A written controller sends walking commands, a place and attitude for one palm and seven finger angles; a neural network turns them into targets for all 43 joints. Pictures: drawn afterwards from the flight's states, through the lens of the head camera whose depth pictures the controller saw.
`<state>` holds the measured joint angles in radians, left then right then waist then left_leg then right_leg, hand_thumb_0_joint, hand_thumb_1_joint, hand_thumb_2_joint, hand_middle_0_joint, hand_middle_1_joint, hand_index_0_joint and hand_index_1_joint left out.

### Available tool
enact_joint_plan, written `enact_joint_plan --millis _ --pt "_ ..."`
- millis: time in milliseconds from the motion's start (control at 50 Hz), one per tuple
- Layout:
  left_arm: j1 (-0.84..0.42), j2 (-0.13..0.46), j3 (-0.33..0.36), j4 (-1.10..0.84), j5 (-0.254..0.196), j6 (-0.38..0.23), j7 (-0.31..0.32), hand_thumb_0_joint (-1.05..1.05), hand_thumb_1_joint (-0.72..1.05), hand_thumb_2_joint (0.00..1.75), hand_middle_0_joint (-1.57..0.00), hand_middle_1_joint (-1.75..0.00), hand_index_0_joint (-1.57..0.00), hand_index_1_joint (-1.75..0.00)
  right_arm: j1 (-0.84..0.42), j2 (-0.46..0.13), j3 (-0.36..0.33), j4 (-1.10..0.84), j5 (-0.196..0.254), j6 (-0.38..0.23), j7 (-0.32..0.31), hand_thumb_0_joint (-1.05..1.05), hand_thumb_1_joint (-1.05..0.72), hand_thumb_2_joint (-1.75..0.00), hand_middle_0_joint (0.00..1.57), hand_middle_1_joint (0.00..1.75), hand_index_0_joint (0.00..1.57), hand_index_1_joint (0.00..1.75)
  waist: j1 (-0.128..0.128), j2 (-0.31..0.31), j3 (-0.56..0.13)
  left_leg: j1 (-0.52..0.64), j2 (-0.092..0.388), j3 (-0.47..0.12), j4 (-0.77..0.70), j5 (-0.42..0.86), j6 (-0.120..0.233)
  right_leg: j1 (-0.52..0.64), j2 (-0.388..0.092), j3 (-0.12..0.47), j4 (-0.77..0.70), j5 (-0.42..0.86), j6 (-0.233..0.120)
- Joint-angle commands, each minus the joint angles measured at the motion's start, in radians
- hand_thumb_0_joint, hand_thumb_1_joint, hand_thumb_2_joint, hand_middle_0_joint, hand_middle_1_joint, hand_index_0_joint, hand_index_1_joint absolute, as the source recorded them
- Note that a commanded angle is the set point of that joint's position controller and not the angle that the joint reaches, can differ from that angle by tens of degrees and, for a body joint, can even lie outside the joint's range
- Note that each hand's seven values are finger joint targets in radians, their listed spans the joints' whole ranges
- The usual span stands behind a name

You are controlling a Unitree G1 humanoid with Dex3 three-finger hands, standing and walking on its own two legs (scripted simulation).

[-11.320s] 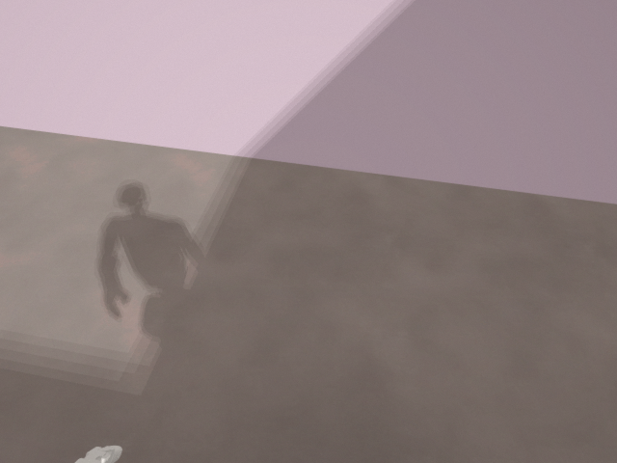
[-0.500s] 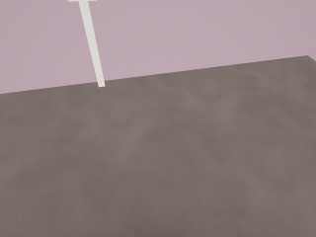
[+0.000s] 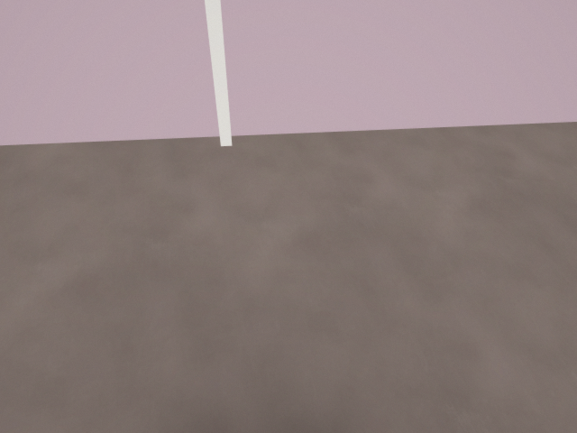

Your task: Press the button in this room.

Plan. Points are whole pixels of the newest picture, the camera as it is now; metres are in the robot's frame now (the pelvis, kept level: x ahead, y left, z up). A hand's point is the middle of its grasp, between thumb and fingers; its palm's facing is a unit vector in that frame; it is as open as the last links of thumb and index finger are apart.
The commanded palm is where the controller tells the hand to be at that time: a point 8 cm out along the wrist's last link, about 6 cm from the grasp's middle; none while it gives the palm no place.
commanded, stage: stand and wait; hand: left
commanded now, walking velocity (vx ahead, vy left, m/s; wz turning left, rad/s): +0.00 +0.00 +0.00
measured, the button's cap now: out of the picture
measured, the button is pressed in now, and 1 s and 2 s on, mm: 0 0 0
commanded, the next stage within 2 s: turn or walk to find it in 0.10 s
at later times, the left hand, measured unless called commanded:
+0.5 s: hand out of the picture +0.08 +0.15 -0.13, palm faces +0.17 -0.95 -0.24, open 7.4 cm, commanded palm none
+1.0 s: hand out of the picture -0.02 +0.18 -0.16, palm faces +0.27 -0.95 -0.16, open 7.4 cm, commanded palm none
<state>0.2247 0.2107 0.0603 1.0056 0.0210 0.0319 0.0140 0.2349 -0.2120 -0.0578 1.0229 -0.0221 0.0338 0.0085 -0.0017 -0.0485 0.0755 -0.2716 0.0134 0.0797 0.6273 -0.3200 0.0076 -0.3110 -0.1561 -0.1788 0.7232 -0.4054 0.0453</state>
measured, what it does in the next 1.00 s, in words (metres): steps on the spot: right foot, then left foot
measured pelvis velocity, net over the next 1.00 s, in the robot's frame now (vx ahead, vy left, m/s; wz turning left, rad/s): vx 0.08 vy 0.03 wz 0.20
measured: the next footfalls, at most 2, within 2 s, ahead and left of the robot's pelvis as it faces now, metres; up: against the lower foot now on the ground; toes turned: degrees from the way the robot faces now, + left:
right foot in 0.38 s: +0.08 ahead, -0.12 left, +0.00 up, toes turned +1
left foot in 0.86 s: +0.05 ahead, +0.14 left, +0.00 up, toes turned +20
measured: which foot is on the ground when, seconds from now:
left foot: down 0.00-0.40, up 0.42-0.84, down 0.86-1.00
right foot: up 0.00-0.36, down 0.38-0.86, up 0.88-1.00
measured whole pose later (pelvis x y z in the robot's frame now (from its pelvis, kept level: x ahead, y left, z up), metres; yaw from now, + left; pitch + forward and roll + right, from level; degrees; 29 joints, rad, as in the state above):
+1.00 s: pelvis +0.08 +0.03 +0.02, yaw +12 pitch -2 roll +0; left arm 0.39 0.18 0.05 1.16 0.03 0.02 -0.02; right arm 0.26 -0.17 -0.05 1.04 -0.02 -0.06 -0.01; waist 0.02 -0.03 0.03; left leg -0.09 0.05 0.14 0.43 -0.31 0.01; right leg -0.41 -0.11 -0.10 1.01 -0.37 0.02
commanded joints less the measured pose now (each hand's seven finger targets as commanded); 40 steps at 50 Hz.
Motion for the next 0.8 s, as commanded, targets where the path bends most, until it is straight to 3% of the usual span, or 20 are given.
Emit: enact_joint_plan --millis 0,20,40,80,140,240,280,320,340,360,380,400,420,440,480,560,660,720,740,780 --pt "-0.16 0.086 0.018 -0.134 0.008 -0.009 -0.014 0.0 0.9 0.9 -0.2 -0.3 -0.2 -0.3 0.12 -0.2 -0.04 -0.047 -0.008 -0.034 -0.021 0.0 -0.9 -0.9 0.2 0.3 0.2 0.3 -0.067 0.295 0.034 0.026 0.336 -0.568 -0.515 -0.406 0.158 -0.358 0.038 0.154 0.386 -0.084 -0.005" --pt "-0.115 0.083 0.017 -0.11 0.008 -0.014 -0.02 0.0 0.9 0.9 -0.2 -0.3 -0.2 -0.3 0.061 -0.158 -0.022 -0.059 -0.008 -0.041 -0.026 0.0 -0.9 -0.9 0.2 0.3 0.2 0.3 -0.029 0.233 0.053 -0.004 0.293 -0.476 -0.493 -0.297 0.148 -0.319 0.037 0.16 0.397 -0.014 -0.007" --pt "-0.065 0.072 0.011 -0.081 0.008 -0.016 -0.022 0.0 0.9 0.9 -0.2 -0.3 -0.2 -0.3 0.035 -0.135 -0.012 -0.064 -0.007 -0.05 -0.03 0.0 -0.9 -0.9 0.2 0.3 0.2 0.3 -0.007 0.185 0.029 0.015 0.249 -0.386 -0.466 -0.161 0.134 -0.281 0.043 0.152 0.385 0.031 -0.003" --pt "-0.02 0.057 0.0 -0.048 0.003 -0.018 -0.02 0.0 0.9 0.9 -0.2 -0.3 -0.2 -0.3 0.053 -0.117 -0.004 -0.052 0.0 -0.063 -0.035 0.0 -0.9 -0.9 0.2 0.3 0.2 0.3 0.0 0.161 -0.034 0.086 0.215 -0.293 -0.426 0.089 0.135 -0.235 0.055 0.143 0.341 0.063 0.007" --pt "-0.043 0.05 -0.006 -0.062 -0.006 -0.014 -0.009 0.0 0.9 0.9 -0.2 -0.3 -0.2 -0.3 0.095 -0.122 -0.009 -0.032 0.002 -0.058 -0.036 0.0 -0.9 -0.9 0.2 0.3 0.2 0.3 -0.013 0.141 -0.063 0.159 0.229 -0.288 -0.372 0.335 0.163 -0.216 0.07 0.14 0.235 0.032 0.024" --pt "-0.073 0.039 -0.008 -0.085 -0.014 -0.016 0.003 0.0 0.9 0.9 -0.2 -0.3 -0.2 -0.3 0.095 -0.132 -0.021 -0.023 -0.003 -0.039 -0.032 0.0 -0.9 -0.9 0.2 0.3 0.2 0.3 -0.027 0.189 -0.067 0.133 0.227 -0.31 -0.307 0.479 0.164 -0.101 0.098 0.124 0.043 -0.021 0.024" --pt "-0.038 0.043 -0.006 -0.076 -0.017 -0.021 0.006 0.0 0.9 0.9 -0.2 -0.3 -0.2 -0.3 0.075 -0.138 -0.026 -0.025 -0.002 -0.034 -0.031 0.0 -0.9 -0.9 0.2 0.3 0.2 0.3 -0.009 0.199 -0.082 0.117 0.212 -0.318 -0.266 0.52 0.151 -0.033 0.114 0.112 -0.071 0.018 0.021" --pt "0.029 0.055 0.0 -0.054 -0.017 -0.033 0.011 0.0 0.9 0.9 -0.2 -0.3 -0.2 -0.3 0.051 -0.127 -0.03 -0.032 0.005 -0.031 -0.029 0.0 -0.9 -0.9 0.2 0.3 0.2 0.3 0.025 0.154 -0.1 0.039 0.166 -0.303 -0.193 0.449 0.102 0.127 0.109 0.104 -0.283 0.199 0.018" --pt "0.057 0.096 0.007 -0.047 -0.012 -0.043 0.017 0.0 0.9 0.9 -0.2 -0.3 -0.2 -0.3 0.055 -0.097 -0.027 -0.037 0.012 -0.034 -0.023 0.0 -0.9 -0.9 0.2 0.3 0.2 0.3 0.032 0.076 -0.108 -0.066 0.111 -0.256 -0.124 0.31 0.05 0.255 0.031 0.172 -0.359 0.278 0.001" --pt "0.086 0.175 0.022 -0.043 0.001 -0.05 0.028 0.0 0.9 0.9 -0.2 -0.3 -0.2 -0.3 0.058 -0.038 -0.02 -0.056 0.02 -0.033 -0.015 0.0 -0.9 -0.9 0.2 0.3 0.2 0.3 0.036 -0.145 -0.117 -0.232 -0.012 -0.123 0.043 0.028 -0.014 0.356 -0.183 0.376 -0.399 0.386 -0.071" --pt "0.102 0.21 0.03 -0.056 -0.001 -0.049 0.025 0.0 0.9 0.9 -0.2 -0.3 -0.2 -0.3 0.026 -0.051 -0.028 -0.081 0.012 -0.018 -0.017 0.0 -0.9 -0.9 0.2 0.3 0.2 0.3 0.053 -0.222 -0.098 -0.243 -0.042 -0.105 0.239 -0.259 -0.032 0.239 -0.323 0.465 -0.448 0.418 -0.178" --pt "0.066 0.183 0.03 -0.065 -0.006 -0.05 0.025 0.0 0.9 0.9 -0.2 -0.3 -0.2 -0.3 0.011 -0.075 -0.035 -0.072 0.005 0.0 -0.018 0.0 -0.9 -0.9 0.2 0.3 0.2 0.3 0.044 -0.213 -0.056 -0.227 -0.006 -0.156 0.371 -0.249 -0.028 0.116 -0.298 0.463 -0.484 0.31 -0.206" --pt "0.019 0.149 0.022 -0.073 -0.004 -0.047 0.025 0.0 0.9 0.9 -0.2 -0.3 -0.2 -0.3 0.011 -0.065 -0.037 -0.058 0.005 0.004 -0.015 0.0 -0.9 -0.9 0.2 0.3 0.2 0.3 0.019 -0.136 -0.007 -0.236 0.002 -0.15 0.457 -0.189 -0.027 0.076 -0.252 0.419 -0.49 0.262 -0.206" --pt "-0.015 0.119 0.011 -0.078 -0.005 -0.048 0.023 0.0 0.9 0.9 -0.2 -0.3 -0.2 -0.3 0.03 -0.056 -0.035 -0.035 0.004 0.007 -0.01 0.0 -0.9 -0.9 0.2 0.3 0.2 0.3 -0.004 -0.078 0.005 -0.233 0.013 -0.146 0.494 -0.126 -0.032 0.07 -0.195 0.333 -0.472 0.282 -0.183" --pt "-0.025 0.09 0.003 -0.076 -0.002 -0.056 0.024 0.0 0.9 0.9 -0.2 -0.3 -0.2 -0.3 0.057 -0.035 -0.028 -0.018 0.004 0.009 -0.007 0.0 -0.9 -0.9 0.2 0.3 0.2 0.3 -0.018 -0.081 -0.028 -0.207 0.019 -0.128 0.489 -0.067 -0.043 0.095 -0.15 0.242 -0.449 0.388 -0.16" --pt "0.089 0.082 0.004 -0.027 0.004 -0.076 0.012 0.0 0.9 0.9 -0.2 -0.3 -0.2 -0.3 0.002 -0.037 -0.024 -0.037 -0.008 -0.004 0.006 0.0 -0.9 -0.9 0.2 0.3 0.2 0.3 0.028 -0.094 -0.028 -0.24 0.047 -0.08 0.394 -0.026 -0.054 0.178 -0.147 0.258 -0.517 0.145 -0.15" --pt "0.192 0.116 0.008 0.044 0.014 -0.087 0.0 0.0 0.9 0.9 -0.2 -0.3 -0.2 -0.3 -0.117 -0.034 -0.011 -0.067 -0.005 -0.028 0.016 0.0 -0.9 -0.9 0.2 0.3 0.2 0.3 0.076 -0.078 0.004 -0.235 0.074 -0.026 0.175 -0.082 -0.04 0.227 -0.186 0.314 -0.563 -0.015 -0.191" --pt "0.191 0.133 0.011 0.067 0.014 -0.083 -0.005 0.0 0.9 0.9 -0.2 -0.3 -0.2 -0.3 -0.11 -0.023 0.0 -0.067 0.0 -0.04 0.016 0.0 -0.9 -0.9 0.2 0.3 0.2 0.3 0.065 -0.096 -0.005 -0.138 0.06 0.01 0.034 -0.095 -0.025 0.195 -0.171 0.285 -0.548 -0.002 -0.19" --pt "0.18 0.138 0.013 0.075 0.012 -0.08 -0.007 0.0 0.9 0.9 -0.2 -0.3 -0.2 -0.3 -0.082 -0.019 0.001 -0.055 0.001 -0.044 0.015 0.0 -0.9 -0.9 0.2 0.3 0.2 0.3 0.048 -0.097 -0.011 -0.085 0.05 0.031 -0.017 -0.069 -0.022 0.176 -0.155 0.252 -0.532 -0.009 -0.18" --pt "0.153 0.123 0.011 0.083 0.002 -0.075 -0.009 0.0 0.9 0.9 -0.2 -0.3 -0.2 -0.3 0.002 -0.022 0.005 -0.023 0.003 -0.058 0.008 0.0 -0.9 -0.9 0.2 0.3 0.2 0.3 0.003 -0.056 -0.045 0.127 0.031 0.078 -0.192 0.034 -0.022 0.081 -0.104 0.181 -0.451 -0.023 -0.138"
